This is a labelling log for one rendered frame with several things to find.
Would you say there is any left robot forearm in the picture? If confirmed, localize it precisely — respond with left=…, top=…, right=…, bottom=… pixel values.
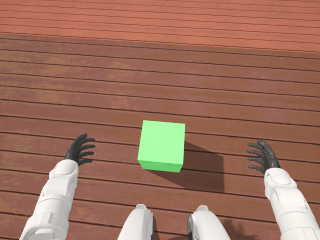
left=19, top=159, right=79, bottom=240

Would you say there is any robot shin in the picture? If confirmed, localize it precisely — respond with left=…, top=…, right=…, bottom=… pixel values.
left=135, top=204, right=151, bottom=240
left=192, top=205, right=209, bottom=240

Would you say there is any right robot hand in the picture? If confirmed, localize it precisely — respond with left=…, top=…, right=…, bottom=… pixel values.
left=246, top=139, right=281, bottom=175

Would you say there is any right robot shin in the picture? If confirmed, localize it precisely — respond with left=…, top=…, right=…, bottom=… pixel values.
left=192, top=205, right=209, bottom=240

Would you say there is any left robot shin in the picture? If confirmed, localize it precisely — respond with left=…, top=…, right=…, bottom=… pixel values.
left=135, top=204, right=151, bottom=240

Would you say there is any right robot forearm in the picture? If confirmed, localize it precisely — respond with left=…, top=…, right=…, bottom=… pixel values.
left=264, top=168, right=320, bottom=240

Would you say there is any carton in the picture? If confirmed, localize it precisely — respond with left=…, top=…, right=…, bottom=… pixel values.
left=137, top=120, right=185, bottom=173

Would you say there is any left robot hand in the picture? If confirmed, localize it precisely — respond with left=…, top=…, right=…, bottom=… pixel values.
left=64, top=133, right=95, bottom=166

